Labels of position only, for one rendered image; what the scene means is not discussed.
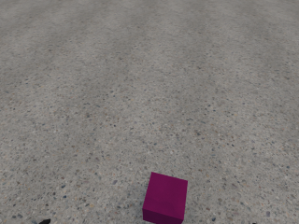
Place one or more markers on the carton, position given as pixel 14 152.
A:
pixel 165 199

